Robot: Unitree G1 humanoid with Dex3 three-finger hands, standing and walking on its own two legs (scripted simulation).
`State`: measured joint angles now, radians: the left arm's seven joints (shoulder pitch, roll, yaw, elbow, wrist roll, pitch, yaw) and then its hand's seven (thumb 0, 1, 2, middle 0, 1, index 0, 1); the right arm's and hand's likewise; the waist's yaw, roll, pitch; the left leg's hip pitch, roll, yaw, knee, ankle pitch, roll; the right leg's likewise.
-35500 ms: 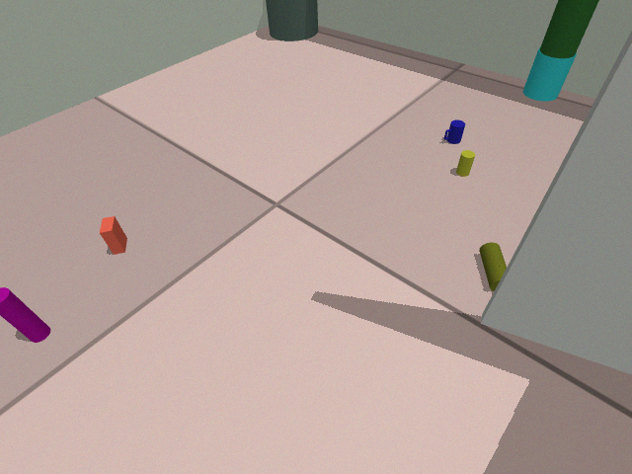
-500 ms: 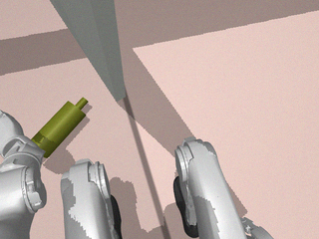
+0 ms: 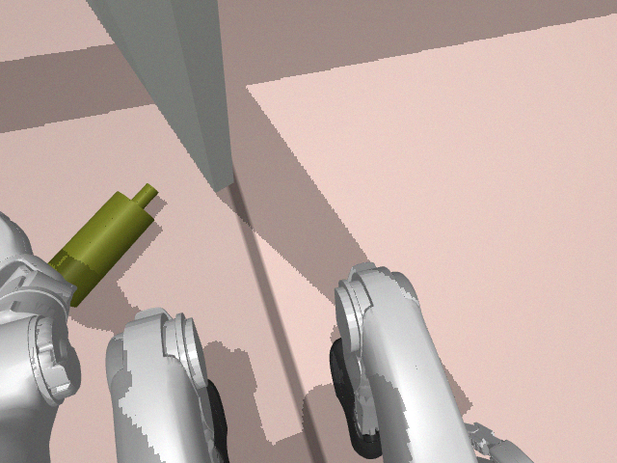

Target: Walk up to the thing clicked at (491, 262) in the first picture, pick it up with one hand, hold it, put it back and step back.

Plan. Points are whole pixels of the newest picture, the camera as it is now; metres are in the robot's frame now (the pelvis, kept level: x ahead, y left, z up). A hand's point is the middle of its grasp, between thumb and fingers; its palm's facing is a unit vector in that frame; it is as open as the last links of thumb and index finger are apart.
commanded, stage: rise first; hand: left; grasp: from above
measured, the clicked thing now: (106, 237) +0.48 +0.27 -0.29
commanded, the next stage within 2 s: approach in 1.34 s
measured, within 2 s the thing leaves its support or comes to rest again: neither
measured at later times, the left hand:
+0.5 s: hand (33, 259) +0.42 +0.32 -0.18, palm faces -0.25 -0.32 -0.91, open 13.7 cm
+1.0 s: hand (23, 255) +0.43 +0.33 -0.17, palm faces -0.26 -0.31 -0.92, open 14.0 cm
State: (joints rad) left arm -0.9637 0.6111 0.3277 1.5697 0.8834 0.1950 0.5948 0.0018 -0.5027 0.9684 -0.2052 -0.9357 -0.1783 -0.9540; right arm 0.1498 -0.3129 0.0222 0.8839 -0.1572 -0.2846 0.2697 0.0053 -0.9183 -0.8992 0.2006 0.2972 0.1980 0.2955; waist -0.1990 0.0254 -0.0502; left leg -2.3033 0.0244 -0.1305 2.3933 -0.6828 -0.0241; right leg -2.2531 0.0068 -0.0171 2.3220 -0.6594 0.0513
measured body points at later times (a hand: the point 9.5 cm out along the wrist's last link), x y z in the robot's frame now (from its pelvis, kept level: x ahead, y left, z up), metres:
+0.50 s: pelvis +0.00 +0.00 -0.01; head +0.24 +0.04 +0.37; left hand +0.44 +0.34 -0.13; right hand +0.02 -0.26 -0.12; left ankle +0.08 +0.13 -0.30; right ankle +0.10 -0.13 -0.30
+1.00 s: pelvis +0.00 +0.00 -0.01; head +0.24 +0.05 +0.37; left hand +0.44 +0.35 -0.12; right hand +0.03 -0.26 -0.12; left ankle +0.08 +0.13 -0.30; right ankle +0.10 -0.13 -0.30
